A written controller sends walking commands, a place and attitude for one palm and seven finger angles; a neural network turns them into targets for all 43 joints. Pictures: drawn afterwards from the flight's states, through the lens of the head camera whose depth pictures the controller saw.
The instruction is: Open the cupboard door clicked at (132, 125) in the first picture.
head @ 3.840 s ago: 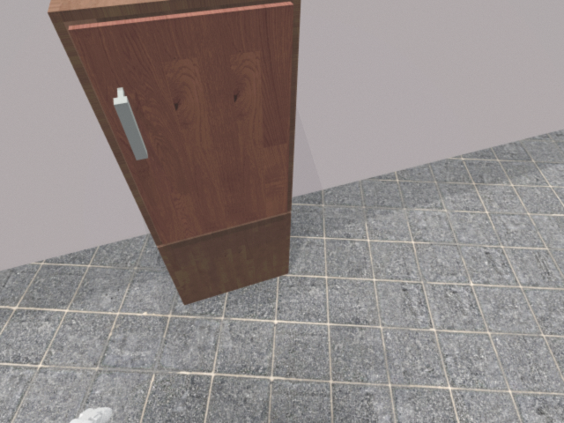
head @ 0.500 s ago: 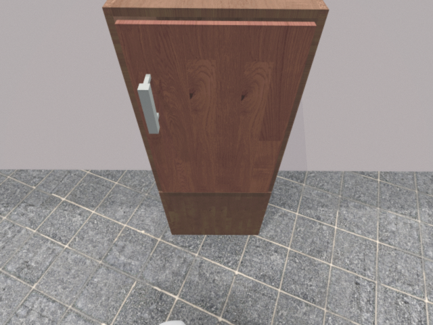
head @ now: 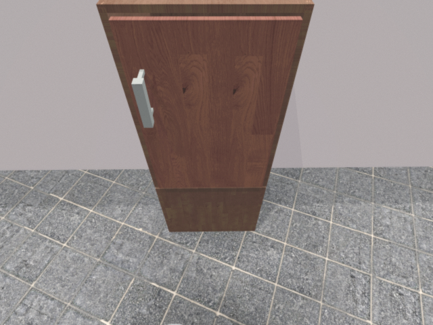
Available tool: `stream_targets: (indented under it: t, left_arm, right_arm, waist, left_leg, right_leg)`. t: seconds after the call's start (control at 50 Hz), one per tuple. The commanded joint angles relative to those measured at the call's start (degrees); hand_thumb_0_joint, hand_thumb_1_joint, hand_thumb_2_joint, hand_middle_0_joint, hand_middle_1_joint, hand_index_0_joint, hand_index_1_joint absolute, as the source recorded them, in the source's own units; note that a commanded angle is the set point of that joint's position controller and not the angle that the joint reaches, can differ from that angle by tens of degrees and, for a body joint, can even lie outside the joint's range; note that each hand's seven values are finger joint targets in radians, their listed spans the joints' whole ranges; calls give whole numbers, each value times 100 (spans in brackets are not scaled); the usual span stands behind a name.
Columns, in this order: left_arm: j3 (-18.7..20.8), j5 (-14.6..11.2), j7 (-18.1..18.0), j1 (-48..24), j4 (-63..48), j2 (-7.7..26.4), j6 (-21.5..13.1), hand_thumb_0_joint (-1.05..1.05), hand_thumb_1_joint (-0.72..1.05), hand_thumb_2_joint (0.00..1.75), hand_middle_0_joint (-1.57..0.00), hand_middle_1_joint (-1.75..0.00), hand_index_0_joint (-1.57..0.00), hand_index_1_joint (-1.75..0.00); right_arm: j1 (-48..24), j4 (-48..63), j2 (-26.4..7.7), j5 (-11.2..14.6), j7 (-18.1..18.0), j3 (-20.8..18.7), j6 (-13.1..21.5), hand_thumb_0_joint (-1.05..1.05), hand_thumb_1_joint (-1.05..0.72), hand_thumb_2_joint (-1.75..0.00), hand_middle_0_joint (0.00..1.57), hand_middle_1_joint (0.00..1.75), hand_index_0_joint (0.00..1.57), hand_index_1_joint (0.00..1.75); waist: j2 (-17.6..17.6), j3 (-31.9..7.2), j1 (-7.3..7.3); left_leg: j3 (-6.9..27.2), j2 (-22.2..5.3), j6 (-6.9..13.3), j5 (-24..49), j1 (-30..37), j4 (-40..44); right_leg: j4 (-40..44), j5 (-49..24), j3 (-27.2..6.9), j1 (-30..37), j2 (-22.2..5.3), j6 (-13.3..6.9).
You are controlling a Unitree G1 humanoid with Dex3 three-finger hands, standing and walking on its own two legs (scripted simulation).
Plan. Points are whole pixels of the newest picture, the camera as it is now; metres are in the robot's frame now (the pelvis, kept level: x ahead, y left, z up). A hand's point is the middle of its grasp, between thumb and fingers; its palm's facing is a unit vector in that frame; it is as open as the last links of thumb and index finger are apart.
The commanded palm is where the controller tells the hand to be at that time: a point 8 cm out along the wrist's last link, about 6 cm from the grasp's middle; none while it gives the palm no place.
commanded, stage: come to a stop and stand still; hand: left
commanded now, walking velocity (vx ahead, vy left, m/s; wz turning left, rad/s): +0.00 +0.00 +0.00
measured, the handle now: (145, 99) +0.58 +0.21 +0.08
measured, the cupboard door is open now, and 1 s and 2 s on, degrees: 0 0 0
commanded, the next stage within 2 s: look again from close up in 0.38 s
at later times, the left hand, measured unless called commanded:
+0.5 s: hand out of the picture -0.02 +0.14 -0.17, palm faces +0.04 -0.99 -0.14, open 7.4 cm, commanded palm none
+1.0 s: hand out of the picture +0.02 +0.20 -0.17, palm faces +0.01 -0.97 -0.23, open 7.4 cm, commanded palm none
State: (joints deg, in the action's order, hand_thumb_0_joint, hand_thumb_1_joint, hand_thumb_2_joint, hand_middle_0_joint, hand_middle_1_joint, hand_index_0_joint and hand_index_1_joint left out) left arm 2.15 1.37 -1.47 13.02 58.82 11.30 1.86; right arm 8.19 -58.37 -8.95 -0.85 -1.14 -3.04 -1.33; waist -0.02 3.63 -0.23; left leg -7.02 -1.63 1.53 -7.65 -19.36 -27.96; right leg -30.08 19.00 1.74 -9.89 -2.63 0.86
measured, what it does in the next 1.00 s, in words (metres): stands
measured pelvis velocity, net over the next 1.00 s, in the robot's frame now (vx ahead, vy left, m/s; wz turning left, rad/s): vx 0.01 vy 0.02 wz -0.01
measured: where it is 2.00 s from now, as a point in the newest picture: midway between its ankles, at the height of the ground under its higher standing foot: outside the picture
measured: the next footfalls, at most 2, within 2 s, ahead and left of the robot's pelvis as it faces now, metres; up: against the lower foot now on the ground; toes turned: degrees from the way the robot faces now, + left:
none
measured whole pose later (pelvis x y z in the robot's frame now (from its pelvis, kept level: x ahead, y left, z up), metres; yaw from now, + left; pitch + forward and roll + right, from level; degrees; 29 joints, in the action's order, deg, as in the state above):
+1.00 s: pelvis +0.01 +0.02 +0.00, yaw +0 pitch -1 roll +0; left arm 0.2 1.3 -1.9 17.2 60.9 10.6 -0.9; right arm 14.4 -60.5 -10.3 -0.9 -1.0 -0.3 1.2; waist -0.2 1.3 -0.1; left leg -2.7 0.3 1.3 -12.5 -16.5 -29.7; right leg -29.6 19.9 1.2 -8.9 -3.3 2.1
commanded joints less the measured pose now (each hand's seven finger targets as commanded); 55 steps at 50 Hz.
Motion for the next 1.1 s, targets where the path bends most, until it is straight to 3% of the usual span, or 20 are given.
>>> stream_targets:
  t: [0.0, 0.02, 0.04, 0.08, 0.12, 0.14, 0.18, 0.24, 0.44, 0.46, 0.48, 0.5, 0.52, 0.58, 0.62, 0.68, 0.86, 0.94, 1.06, 1.08]
  left_arm:
    - [105, -3, -70, 202, -211, 900, -169, 0, 90, 90, -20, -30, -20, -30]
    - [79, -4, -77, 28, -205, 798, -177, 0, 90, 90, -20, -30, -20, -30]
    - [40, -12, -80, -51, -167, 706, -193, 0, 90, 90, -20, -30, -20, -30]
    - [0, -64, -58, -25, -81, 578, -228, 0, 90, 90, -20, -30, -20, -30]
    - [-32, -93, -43, 266, 63, 426, -236, 0, 90, 90, -20, -30, -20, -30]
    - [-24, -85, -40, 307, 89, 415, -233, 0, 90, 90, -20, -30, -20, -30]
    - [-27, -89, -43, 423, 220, 409, -177, 0, 90, 90, -20, -30, -20, -30]
    - [-13, -101, -39, 509, 308, 366, -172, 0, 90, 90, -20, -30, -20, -30]
    - [-26, -100, -42, 756, 472, 105, -181, 0, 90, 90, -20, -30, -20, -30]
    - [-131, 16, -258, 1211, 534, 201, -411, 0, 90, 90, -20, -30, -20, -30]
    - [-95, -6, -222, 823, 250, 508, -480, 0, 90, 90, -20, -30, -20, -30]
    - [-91, -20, -200, 559, 119, 477, -494, 0, 90, 90, -20, -30, -20, -30]
    - [-78, -32, -184, 491, 28, 439, -487, 0, 90, 90, -20, -30, -20, -30]
    - [-67, -40, -163, 760, 11, 170, -366, 0, 90, 90, -20, -30, -20, -30]
    - [-92, -31, -138, 983, 60, 57, -327, 0, 90, 90, -20, -30, -20, -30]
    - [-94, -28, -117, 970, 39, 110, -310, 0, 90, 90, -20, -30, -20, -30]
    - [-67, -18, -98, 862, -7, 387, -326, 0, 90, 90, -20, -30, -20, -30]
    - [-73, -19, -89, 796, 10, 502, -340, 0, 90, 90, -20, -30, -20, -30]
    - [-81, -18, -78, 719, 33, 632, -334, 0, 90, 90, -20, -30, -20, -30]
    - [-137, 31, -288, 988, 112, 467, -390, 0, 90, 90, -20, -30, -20, -30]
  right_arm:
    - [109, 279, -398, 13, 64, -56, -60, 0, -90, -90, 20, 30, 20, 30]
    - [66, 204, -436, -4, 64, -52, -78, 0, -90, -90, 20, 30, 20, 30]
    - [329, 86, -356, -5, 57, -20, -55, 0, -90, -90, 20, 30, 20, 30]
    - [847, -223, -312, 5, 25, 48, 43, 0, -90, -90, 20, 30, 20, 30]
    - [866, -336, -418, 11, -25, 88, 106, 0, -90, -90, 20, 30, 20, 30]
    - [920, -392, -433, 14, -42, 104, 112, 0, -90, -90, 20, 30, 20, 30]
    - [872, -480, -396, 7, -36, 115, 82, 0, -90, -90, 20, 30, 20, 30]
    - [1057, -587, -343, -4, -55, 131, 80, 0, -90, -90, 20, 30, 20, 30]
    - [1382, -703, -210, -2, -115, 139, 145, 0, -90, -90, 20, 30, 20, 30]
    - [601, -279, -352, 11, -22, 201, 266, 0, -90, -90, 20, 30, 20, 30]
    - [1123, -105, -27, 18, 30, 198, 214, 0, -90, -90, 20, 30, 20, 30]
    - [1343, -182, -102, -1, 57, 198, 178, 0, -90, -90, 20, 30, 20, 30]
    - [1542, -165, -133, -11, 77, 190, 204, 0, -90, -90, 20, 30, 20, 30]
    - [1532, -43, -389, -25, 43, 190, 280, 0, -90, -90, 20, 30, 20, 30]
    - [1325, 69, -470, -17, 8, 177, 261, 0, -90, -90, 20, 30, 20, 30]
    - [1195, 103, -494, -17, 7, 181, 261, 0, -90, -90, 20, 30, 20, 30]
    - [995, 43, -698, -4, -2, 176, 332, 0, -90, -90, 20, 30, 20, 30]
    - [872, 18, -732, 10, -4, 182, 337, 0, -90, -90, 20, 30, 20, 30]
    - [658, -20, -842, 18, -1, 186, 325, 0, -90, -90, 20, 30, 20, 30]
    - [435, 304, -895, 62, 19, 179, 315, 0, -90, -90, 20, 30, 20, 30]
  waist:
    - [1387, 54, 43]
    - [1337, 330, 54]
    - [1121, 316, 200]
    - [672, 59, 296]
    - [351, 169, 160]
    - [468, 299, 120]
    - [112, 452, 82]
    - [112, 382, 57]
    - [-102, 232, 33]
    - [-73, 412, -270]
    - [40, -21, 249]
    - [60, -167, 338]
    - [-33, -317, 391]
    - [-733, -120, 167]
    - [-515, 54, 36]
    - [-183, 207, 9]
    - [-163, -103, -1]
    - [63, -236, 14]
    - [3, -209, 9]
    - [455, 69, -79]
  left_leg:
    - [516, -159, -257, -1359, 319, -358]
    - [622, -189, -216, -1251, 428, -617]
    - [615, -211, -203, -917, 510, -466]
    - [658, -227, -185, -163, 902, 89]
    - [822, -340, -173, 16, 912, 461]
    - [837, -381, -181, -16, 782, 483]
    - [809, -313, -216, -400, 763, 485]
    - [818, -308, -204, -481, 696, 534]
    - [954, -350, -145, -500, 571, 668]
    - [711, -285, -299, -66, 90, -713]
    - [666, -187, -221, -962, 207, -756]
    - [618, -189, -187, -911, 401, -745]
    - [648, -156, -166, -639, 462, -574]
    - [1203, -466, 94, -336, 76, 110]
    - [1424, -526, 201, -860, -225, 442]
    - [1385, -431, 183, -1163, -239, 606]
    - [1147, -413, 164, -34, 430, 555]
    - [1006, -376, 128, 362, 674, 396]
    - [939, -379, 94, 416, 747, 349]
    - [924, -502, -34, 967, 524, -586]
  right_leg:
    - [2139, 901, -1611, -1172, -1472, -780]
    - [2167, 953, -1545, -1508, -1327, -790]
    - [1953, 477, -1313, -1375, -1167, -735]
    - [1417, -68, -783, -1066, -761, -513]
    - [1301, -18, -646, -930, -480, -316]
    - [1379, 89, -608, -842, -407, -285]
    - [1555, 709, -697, -1047, -474, -283]
    - [1561, 778, -665, -877, -421, -286]
    - [1315, 275, -470, -600, -294, -274]
    - [1298, -2361, -976, -597, -636, -240]
    - [1332, -1361, -976, -616, -1007, -490]
    - [1283, -298, -834, -814, -829, -621]
    - [1051, -60, -643, -773, -637, -628]
    - [308, 257, -107, -542, -64, -414]
    - [260, 260, -48, -402, 37, -360]
    - [311, 153, -86, -433, -40, -327]
    - [454, -507, -172, -313, -211, -220]
    - [538, -871, -258, -268, -270, -206]
    - [607, -963, -344, -292, -314, -205]
    - [897, -2055, -672, -468, -455, -147]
